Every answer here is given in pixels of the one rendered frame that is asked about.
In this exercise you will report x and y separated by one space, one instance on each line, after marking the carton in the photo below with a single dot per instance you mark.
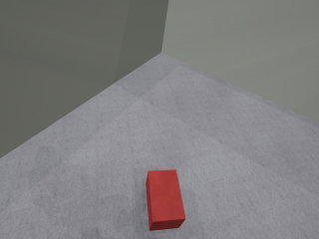
165 207

